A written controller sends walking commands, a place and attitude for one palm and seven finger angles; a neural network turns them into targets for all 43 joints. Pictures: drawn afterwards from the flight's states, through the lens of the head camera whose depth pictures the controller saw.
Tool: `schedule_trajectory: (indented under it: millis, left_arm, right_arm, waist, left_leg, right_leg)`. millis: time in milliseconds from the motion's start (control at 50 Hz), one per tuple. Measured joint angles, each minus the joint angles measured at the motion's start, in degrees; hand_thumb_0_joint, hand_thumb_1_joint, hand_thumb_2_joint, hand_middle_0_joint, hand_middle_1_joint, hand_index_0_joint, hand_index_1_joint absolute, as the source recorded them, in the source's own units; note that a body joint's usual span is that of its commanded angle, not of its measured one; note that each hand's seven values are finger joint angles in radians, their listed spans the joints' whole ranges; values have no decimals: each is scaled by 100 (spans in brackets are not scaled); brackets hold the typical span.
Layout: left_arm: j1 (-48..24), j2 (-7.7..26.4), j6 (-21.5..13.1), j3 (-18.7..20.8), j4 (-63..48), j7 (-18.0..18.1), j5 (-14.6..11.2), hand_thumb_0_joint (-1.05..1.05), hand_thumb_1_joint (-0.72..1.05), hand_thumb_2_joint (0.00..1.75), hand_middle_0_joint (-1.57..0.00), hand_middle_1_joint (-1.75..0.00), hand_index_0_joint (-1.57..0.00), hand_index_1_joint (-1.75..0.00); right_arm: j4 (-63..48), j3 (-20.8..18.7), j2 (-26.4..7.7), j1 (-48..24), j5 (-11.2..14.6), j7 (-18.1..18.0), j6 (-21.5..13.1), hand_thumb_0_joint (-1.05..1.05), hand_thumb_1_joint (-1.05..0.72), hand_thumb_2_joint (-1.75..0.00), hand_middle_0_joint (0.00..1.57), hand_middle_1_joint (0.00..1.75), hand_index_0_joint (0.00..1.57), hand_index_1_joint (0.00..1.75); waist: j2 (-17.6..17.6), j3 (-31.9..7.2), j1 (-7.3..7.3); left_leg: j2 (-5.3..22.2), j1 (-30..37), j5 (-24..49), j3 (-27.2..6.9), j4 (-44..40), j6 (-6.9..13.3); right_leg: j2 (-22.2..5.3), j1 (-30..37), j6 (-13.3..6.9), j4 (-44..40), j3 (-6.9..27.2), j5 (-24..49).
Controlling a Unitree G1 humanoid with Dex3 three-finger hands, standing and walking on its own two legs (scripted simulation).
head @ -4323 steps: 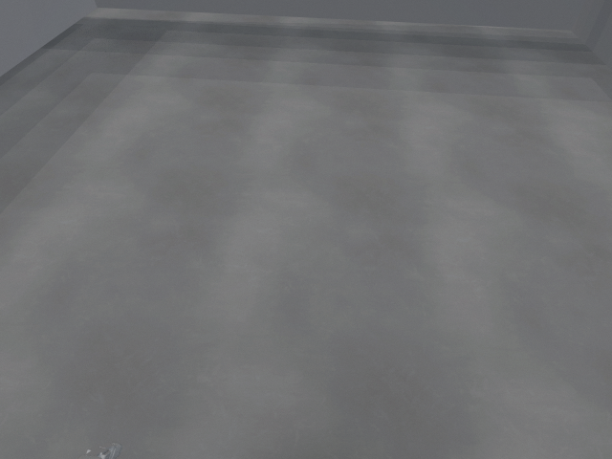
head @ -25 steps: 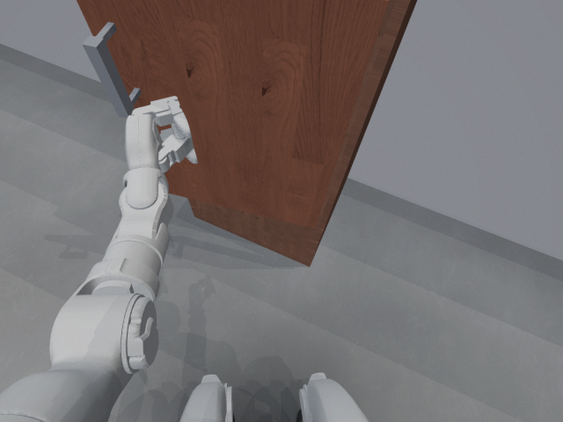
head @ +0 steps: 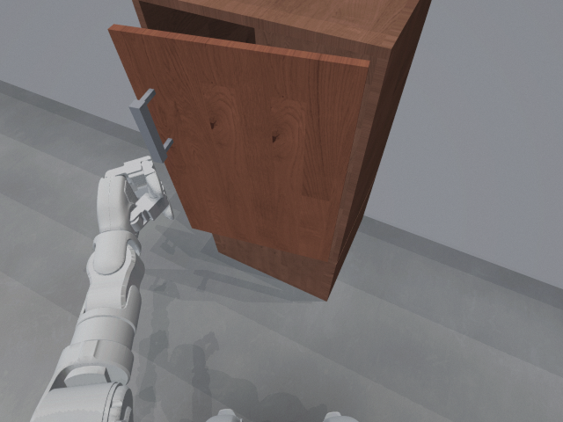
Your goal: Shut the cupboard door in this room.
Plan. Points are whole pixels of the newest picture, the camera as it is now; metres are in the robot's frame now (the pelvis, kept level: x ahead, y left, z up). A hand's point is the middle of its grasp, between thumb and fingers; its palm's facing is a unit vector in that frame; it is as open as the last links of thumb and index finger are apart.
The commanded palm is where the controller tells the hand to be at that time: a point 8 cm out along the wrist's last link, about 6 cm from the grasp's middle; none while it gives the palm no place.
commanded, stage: draw the hand back to the body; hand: left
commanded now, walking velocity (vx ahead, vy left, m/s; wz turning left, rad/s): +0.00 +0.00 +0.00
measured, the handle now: (155, 127) +0.64 +0.23 +0.03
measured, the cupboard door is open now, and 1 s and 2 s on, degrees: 10 10 10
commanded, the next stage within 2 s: step back with the hand held close in 1.22 s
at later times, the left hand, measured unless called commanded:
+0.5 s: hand (51, 261) +0.28 +0.23 +0.16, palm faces +0.29 -0.92 -0.28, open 3.7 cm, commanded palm +0.23 +0.28 +0.17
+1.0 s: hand out of the picture +0.20 +0.29 +0.21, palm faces +0.51 -0.74 -0.43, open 7.0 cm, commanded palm +0.15 +0.31 +0.22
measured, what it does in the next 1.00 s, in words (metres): stands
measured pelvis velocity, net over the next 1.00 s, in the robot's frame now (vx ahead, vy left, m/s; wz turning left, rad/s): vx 0.02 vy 0.01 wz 0.04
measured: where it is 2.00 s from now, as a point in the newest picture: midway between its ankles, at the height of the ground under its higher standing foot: outside the picture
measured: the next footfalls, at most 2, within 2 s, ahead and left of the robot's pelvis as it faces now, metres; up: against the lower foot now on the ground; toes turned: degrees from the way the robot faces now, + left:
none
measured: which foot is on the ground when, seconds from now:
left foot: down 0.00-1.00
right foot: down 0.00-1.00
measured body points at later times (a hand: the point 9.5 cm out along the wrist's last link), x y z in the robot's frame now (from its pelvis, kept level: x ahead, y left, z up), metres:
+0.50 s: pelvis +0.02 +0.01 +0.04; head +0.00 -0.01 +0.49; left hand +0.26 +0.28 +0.17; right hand +0.23 -0.19 -0.03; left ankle +0.02 +0.14 -0.69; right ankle -0.01 -0.11 -0.69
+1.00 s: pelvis +0.02 +0.01 +0.05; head +0.00 -0.03 +0.50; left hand +0.17 +0.32 +0.23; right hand +0.22 -0.21 -0.05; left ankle +0.02 +0.14 -0.69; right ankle -0.01 -0.11 -0.69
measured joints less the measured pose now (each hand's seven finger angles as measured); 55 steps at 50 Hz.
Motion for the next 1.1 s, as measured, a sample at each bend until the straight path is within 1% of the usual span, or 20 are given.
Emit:
schedule_trajectory:
  millis: [40, 160, 220, 280, 360, 440, 540, 620, 740, 900, 960, 1100]
  left_arm:
    - [246, 9, 76, -94, -256, -103, -69, 2, 90, 90, -130, -150, -130, -150]
    - [1042, -30, 447, -308, -1154, -378, -296, 2, 90, 90, -127, -147, -128, -147]
    - [1559, 74, 805, -578, -1774, -84, 89, 1, 90, 90, -123, -142, -123, -142]
    - [1998, 157, 1163, -790, -2284, 187, 323, 1, 90, 90, -118, -136, -118, -136]
    - [2388, 214, 1500, -842, -2816, 427, 464, 2, 90, 90, -108, -126, -109, -126]
    - [2861, 255, 1696, -755, -3491, 552, 501, 2, 90, 90, -98, -115, -98, -115]
    - [3473, 307, 1791, -580, -4244, 588, 509, 2, 90, 90, -85, -100, -85, -100]
    - [3899, 376, 1841, -353, -4688, 599, 509, 1, 90, 90, -74, -88, -74, -88]
    - [4548, 521, 1842, 92, -5325, 647, 493, 1, 90, 90, -58, -70, -58, -70]
    - [5278, 724, 1667, 664, -5974, 708, 456, 1, 89, 90, -36, -47, -36, -47]
    - [5261, 679, 1629, 701, -5938, 735, 463, 1, 89, 90, -30, -40, -30, -40]
    - [5107, 515, 1680, 515, -5764, 730, 478, 1, 89, 90, -23, -32, -23, -32]
  right_arm:
    - [9, -15, -49, -104, 37, -47, -57, 1, -91, -90, 20, 30, 20, 29]
    - [-154, -44, -182, -549, 132, -166, -256, 1, -91, -90, 20, 30, 20, 29]
    - [-280, -27, -139, -852, 158, -301, -159, 1, -91, -90, 19, 30, 20, 29]
    - [-379, 50, -78, -1120, 166, -445, -75, 1, -91, -90, 19, 30, 20, 29]
    - [-454, 186, 10, -1375, 151, -546, -88, 1, -91, -90, 19, 30, 20, 29]
    - [-479, 313, 100, -1473, 97, -535, -182, 1, -91, -90, 20, 30, 20, 29]
    - [-419, 420, 180, -1450, 32, -476, -278, 1, -91, -90, 20, 30, 20, 29]
    - [-301, 447, 205, -1382, -19, -449, -326, 1, -91, -90, 20, 30, 20, 30]
    - [-123, 378, 174, -1234, -59, -429, -426, 1, -91, -90, 20, 30, 20, 30]
    - [14, 197, 52, -1113, -54, -466, -618, 1, -91, -90, 20, 30, 20, 29]
    - [30, 145, 0, -1113, -45, -493, -666, 1, -91, -90, 20, 30, 20, 29]
    - [61, 131, 3, -1186, -58, -550, -743, 1, -91, -90, 20, 30, 20, 29]
  waist:
    - [-21, -3, 45]
    - [-19, 21, 208]
    - [-39, 119, 280]
    - [-31, 223, 369]
    - [-20, 370, 501]
    - [7, 455, 608]
    - [48, 534, 725]
    - [85, 576, 782]
    - [127, 585, 815]
    - [181, 555, 850]
    - [197, 579, 877]
    - [130, 600, 864]
  left_leg:
    - [-12, 208, 40, -25, -125, -1]
    - [-68, 786, 134, -20, -444, 31]
    - [-123, 1221, 240, 23, -753, 42]
    - [-168, 1674, 394, 39, -1145, 78]
    - [-208, 2183, 575, 20, -1594, 101]
    - [-237, 2607, 705, 5, -1965, 111]
    - [-262, 2994, 812, -4, -2304, 118]
    - [-270, 3169, 864, -9, -2471, 119]
    - [-259, 3286, 875, -14, -2564, 107]
    - [-229, 3322, 843, -21, -2541, 86]
    - [-230, 3318, 848, -44, -2523, 81]
    - [-208, 3327, 878, -52, -2530, 56]
  right_leg:
    - [-12, 230, 0, -149, -25, 41]
    - [-72, 826, 32, -485, -25, 135]
    - [-133, 1230, 58, -732, 13, 206]
    - [-182, 1676, 82, -1104, 23, 346]
    - [-226, 2202, 94, -1565, -1, 523]
    - [-258, 2644, 107, -1958, -21, 658]
    - [-287, 3042, 120, -2309, -36, 766]
    - [-297, 3217, 122, -2475, -43, 816]
    - [-288, 3339, 113, -2575, -51, 830]
    - [-258, 3381, 92, -2568, -59, 806]
    - [-257, 3380, 87, -2538, -81, 796]
    - [-235, 3365, 57, -2496, -89, 799]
